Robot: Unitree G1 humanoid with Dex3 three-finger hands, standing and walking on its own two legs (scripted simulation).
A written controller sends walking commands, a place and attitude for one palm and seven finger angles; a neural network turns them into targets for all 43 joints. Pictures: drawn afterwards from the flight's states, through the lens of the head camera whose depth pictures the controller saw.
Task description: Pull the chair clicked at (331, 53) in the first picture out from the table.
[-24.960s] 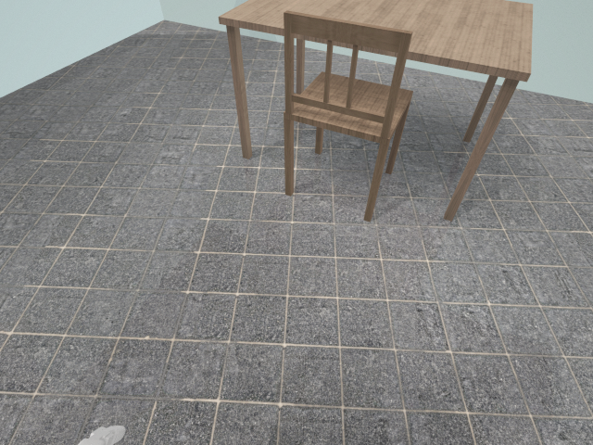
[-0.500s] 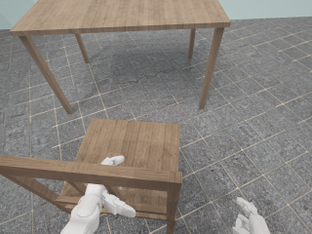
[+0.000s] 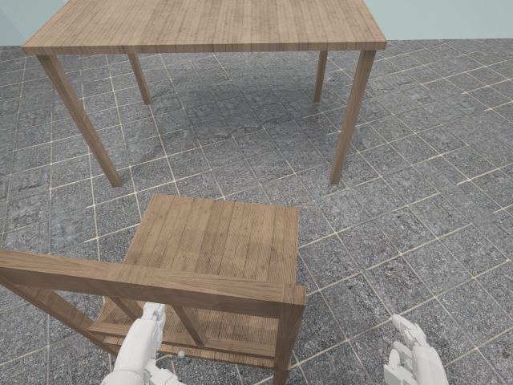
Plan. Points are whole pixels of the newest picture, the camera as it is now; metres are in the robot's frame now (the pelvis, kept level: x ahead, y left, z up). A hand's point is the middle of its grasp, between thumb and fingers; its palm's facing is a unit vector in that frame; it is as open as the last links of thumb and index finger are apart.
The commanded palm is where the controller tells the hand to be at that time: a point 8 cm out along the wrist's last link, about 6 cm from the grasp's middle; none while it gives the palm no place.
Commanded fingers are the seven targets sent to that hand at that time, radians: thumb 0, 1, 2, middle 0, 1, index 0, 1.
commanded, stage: draw the fingers out of the gap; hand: left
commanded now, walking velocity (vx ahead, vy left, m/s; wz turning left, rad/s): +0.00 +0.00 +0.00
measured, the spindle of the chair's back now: (138, 315) +0.25 +0.21 -0.06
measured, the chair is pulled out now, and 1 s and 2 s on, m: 0.71 0.71 0.70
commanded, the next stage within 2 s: draw the hand back to the body in 0.50 s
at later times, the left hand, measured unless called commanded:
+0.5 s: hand out of the picture +0.12 +0.11 -0.02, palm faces -0.09 -0.99 -0.10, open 17.5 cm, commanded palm +0.09 +0.17 +0.00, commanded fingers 0.00 -0.55 0.20 0.00 0.00 0.00 0.00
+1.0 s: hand out of the picture +0.13 +0.15 +0.04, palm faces -0.02 -1.00 -0.07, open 17.5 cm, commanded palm +0.09 +0.22 +0.07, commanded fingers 0.00 -0.55 0.20 0.00 0.00 0.00 0.00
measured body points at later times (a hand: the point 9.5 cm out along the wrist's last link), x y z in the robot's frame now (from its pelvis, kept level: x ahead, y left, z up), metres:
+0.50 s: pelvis -0.01 +0.01 -0.01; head +0.01 +0.00 +0.44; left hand +0.12 +0.17 -0.01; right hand +0.16 -0.23 -0.08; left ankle -0.02 +0.13 -0.69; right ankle +0.00 -0.12 -0.69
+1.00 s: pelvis -0.02 +0.01 -0.04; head +0.03 +0.00 +0.41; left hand +0.12 +0.21 +0.04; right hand +0.18 -0.21 -0.11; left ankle -0.02 +0.13 -0.69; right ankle +0.00 -0.12 -0.69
